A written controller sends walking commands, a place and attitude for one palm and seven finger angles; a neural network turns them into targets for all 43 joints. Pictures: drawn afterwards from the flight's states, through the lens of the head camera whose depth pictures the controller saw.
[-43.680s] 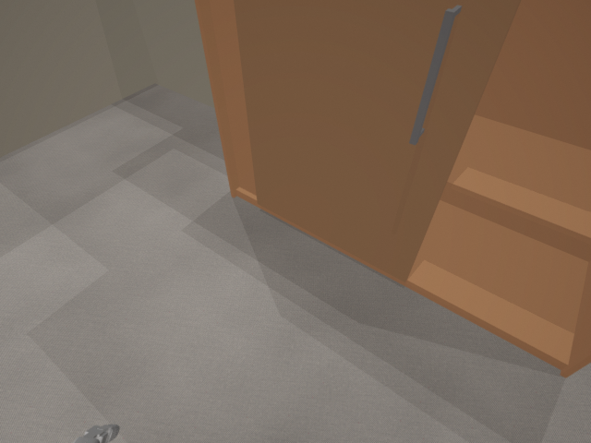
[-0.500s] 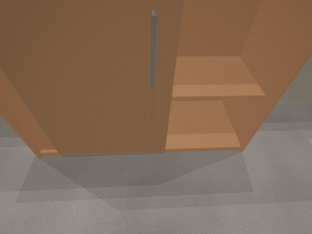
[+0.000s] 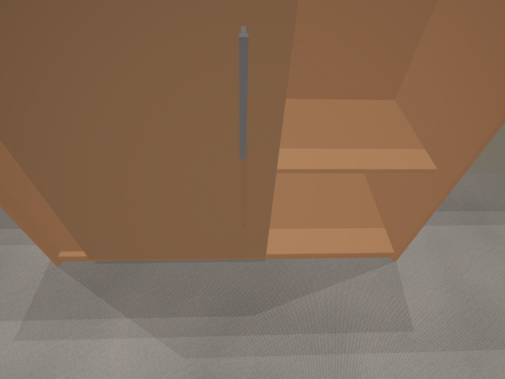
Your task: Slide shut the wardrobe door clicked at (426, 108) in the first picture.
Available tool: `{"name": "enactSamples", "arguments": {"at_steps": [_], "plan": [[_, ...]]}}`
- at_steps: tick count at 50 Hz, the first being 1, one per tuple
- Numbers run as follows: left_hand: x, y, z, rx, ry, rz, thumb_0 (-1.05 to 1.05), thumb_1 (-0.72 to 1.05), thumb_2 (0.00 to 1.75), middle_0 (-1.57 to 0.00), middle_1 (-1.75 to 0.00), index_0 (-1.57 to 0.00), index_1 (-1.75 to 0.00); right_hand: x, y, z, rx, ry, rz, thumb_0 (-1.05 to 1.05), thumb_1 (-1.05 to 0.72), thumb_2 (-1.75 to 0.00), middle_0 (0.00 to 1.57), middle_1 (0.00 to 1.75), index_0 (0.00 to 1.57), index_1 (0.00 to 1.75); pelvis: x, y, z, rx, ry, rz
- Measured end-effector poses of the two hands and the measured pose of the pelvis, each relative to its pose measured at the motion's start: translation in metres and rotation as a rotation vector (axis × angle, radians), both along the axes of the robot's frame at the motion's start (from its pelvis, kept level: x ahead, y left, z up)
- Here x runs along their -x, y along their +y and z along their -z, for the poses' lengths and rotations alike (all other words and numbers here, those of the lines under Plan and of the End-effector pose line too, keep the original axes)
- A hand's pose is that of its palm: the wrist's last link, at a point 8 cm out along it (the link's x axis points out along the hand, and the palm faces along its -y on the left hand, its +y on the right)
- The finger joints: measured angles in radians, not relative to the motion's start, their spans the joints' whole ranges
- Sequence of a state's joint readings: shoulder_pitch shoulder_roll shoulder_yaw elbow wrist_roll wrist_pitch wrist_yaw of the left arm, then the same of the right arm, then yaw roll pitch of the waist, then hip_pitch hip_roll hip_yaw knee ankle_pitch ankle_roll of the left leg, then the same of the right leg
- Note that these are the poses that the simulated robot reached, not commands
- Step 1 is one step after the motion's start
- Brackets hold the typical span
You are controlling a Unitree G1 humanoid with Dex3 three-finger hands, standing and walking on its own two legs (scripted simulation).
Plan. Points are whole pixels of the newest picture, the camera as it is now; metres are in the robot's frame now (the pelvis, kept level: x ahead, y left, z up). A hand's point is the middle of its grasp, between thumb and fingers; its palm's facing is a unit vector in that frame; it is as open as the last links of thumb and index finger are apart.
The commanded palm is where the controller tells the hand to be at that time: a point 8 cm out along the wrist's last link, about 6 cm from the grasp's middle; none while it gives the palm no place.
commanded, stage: take the last steps up to it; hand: left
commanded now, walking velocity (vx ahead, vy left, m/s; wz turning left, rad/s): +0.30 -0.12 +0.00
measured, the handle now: (243, 101) +0.68 +0.07 +0.08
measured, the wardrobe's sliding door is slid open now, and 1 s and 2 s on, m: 0.59 0.59 0.59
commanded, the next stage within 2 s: come to a stop and stand still in 0.38 s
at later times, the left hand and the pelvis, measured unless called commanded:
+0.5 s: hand (159, 317) +0.26 +0.21 -0.17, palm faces -0.01 -0.98 -0.20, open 7.4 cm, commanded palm none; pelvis +0.17 +0.01 +0.00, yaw -1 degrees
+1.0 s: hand (178, 297) +0.31 +0.18 -0.17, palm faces +0.03 -0.96 -0.27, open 7.4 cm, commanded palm none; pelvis +0.24 -0.02 -0.01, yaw +0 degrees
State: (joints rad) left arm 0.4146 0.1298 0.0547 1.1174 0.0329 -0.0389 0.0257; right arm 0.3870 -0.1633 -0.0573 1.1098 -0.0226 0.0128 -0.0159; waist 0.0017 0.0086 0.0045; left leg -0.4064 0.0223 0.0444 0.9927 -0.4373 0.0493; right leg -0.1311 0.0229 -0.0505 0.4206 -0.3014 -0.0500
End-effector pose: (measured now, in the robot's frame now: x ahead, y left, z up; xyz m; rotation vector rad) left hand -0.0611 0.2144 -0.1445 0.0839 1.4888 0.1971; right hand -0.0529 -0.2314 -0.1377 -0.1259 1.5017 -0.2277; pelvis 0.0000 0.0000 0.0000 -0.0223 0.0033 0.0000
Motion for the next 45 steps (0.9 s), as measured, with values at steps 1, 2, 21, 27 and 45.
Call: {"name": "enactSamples", "arguments": {"at_steps": [1, 2, 21, 27, 45], "plan": [[0.0, -0.002, -0.001, 0.009, 0.017, -0.003, 0.0, 0.91, 0.9, -0.2, -0.29, -0.2, -0.3, -0.014, -0.002, -0.002, 0.008, -0.023, -0.005, 0.0, -0.91, -0.89, 0.2, 0.3, 0.2, 0.3, -0.006, 0.001, -0.001, 0.001, 0.003, -0.001], [-0.001, -0.004, -0.001, 0.019, 0.034, -0.004, 0.0, 0.91, 0.9, -0.2, -0.3, -0.2, -0.3, -0.03, -0.003, -0.004, 0.016, -0.049, -0.01, 0.0, -0.91, -0.89, 0.2, 0.3, 0.2, 0.3, -0.012, 0.003, -0.001, 0.002, 0.006, -0.001], [-0.249, 0.046, -0.001, 0.003, -0.218, 0.096, 0.01, 0.91, 0.9, -0.2, -0.29, -0.2, -0.3, -0.193, 0.022, -0.009, 0.033, -0.154, -0.063, 0.0, -0.92, -0.89, 0.2, 0.3, 0.2, 0.3, -0.135, 0.021, -0.002, 0.003, 0.01, 0.011], [-0.342, 0.035, -0.004, -0.062, -0.339, 0.163, 0.0, 0.91, 0.9, -0.19, -0.29, -0.2, -0.3, -0.207, -0.006, 0.011, 0.013, -0.077, -0.005, 0.0, -0.91, -0.89, 0.21, 0.3, 0.2, 0.3, -0.184, -0.004, 0.013, -0.02, 0.003, 0.01], [-0.38, 0.006, -0.003, -0.056, -0.227, 0.097, 0.0, 0.9, 0.9, -0.2, -0.3, -0.2, -0.3, -0.331, -0.014, 0.009, 0.005, -0.158, -0.069, 0.0, -0.91, -0.89, 0.2, 0.3, 0.2, 0.3, -0.24, -0.016, 0.004, -0.012, -0.007, 0.005]]}}
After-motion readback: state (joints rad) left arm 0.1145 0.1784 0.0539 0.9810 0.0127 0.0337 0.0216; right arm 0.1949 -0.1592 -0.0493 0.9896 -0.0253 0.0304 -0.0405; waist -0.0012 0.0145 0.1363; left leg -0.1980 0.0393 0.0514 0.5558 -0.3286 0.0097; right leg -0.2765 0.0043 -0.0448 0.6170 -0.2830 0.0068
